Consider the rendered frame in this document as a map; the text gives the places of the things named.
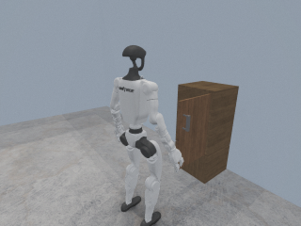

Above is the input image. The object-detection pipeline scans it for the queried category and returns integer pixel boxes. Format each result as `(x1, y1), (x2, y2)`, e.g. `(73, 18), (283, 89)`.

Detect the left robot upper arm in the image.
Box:
(110, 77), (123, 111)

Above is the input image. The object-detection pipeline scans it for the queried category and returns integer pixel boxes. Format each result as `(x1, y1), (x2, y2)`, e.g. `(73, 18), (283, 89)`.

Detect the robot right hand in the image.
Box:
(167, 149), (184, 173)

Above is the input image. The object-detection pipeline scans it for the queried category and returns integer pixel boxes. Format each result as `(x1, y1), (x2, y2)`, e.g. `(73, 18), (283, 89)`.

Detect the left robot forearm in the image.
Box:
(110, 107), (122, 128)

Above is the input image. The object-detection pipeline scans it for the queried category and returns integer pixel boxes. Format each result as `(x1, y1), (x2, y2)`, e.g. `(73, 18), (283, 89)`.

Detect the right robot upper arm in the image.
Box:
(141, 80), (160, 125)

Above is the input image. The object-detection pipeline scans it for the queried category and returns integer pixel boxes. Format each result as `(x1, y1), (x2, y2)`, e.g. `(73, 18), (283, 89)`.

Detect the right robot shin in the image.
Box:
(144, 180), (160, 222)

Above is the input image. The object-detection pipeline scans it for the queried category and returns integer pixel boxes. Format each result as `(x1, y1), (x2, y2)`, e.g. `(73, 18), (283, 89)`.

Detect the cupboard door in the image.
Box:
(176, 93), (212, 169)

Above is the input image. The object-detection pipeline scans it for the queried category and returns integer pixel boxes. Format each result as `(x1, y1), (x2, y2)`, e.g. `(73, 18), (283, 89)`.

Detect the left robot foot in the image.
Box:
(120, 196), (141, 212)

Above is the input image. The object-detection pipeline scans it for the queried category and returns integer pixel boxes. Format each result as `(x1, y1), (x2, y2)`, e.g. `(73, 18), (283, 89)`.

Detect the handle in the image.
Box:
(182, 114), (191, 132)

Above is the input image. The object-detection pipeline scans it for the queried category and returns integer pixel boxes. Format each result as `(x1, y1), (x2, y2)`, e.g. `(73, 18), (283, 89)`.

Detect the robot left hand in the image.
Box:
(114, 125), (125, 142)

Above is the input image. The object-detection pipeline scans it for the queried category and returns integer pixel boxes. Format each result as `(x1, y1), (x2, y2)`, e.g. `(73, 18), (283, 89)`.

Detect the right robot forearm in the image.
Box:
(154, 113), (176, 153)

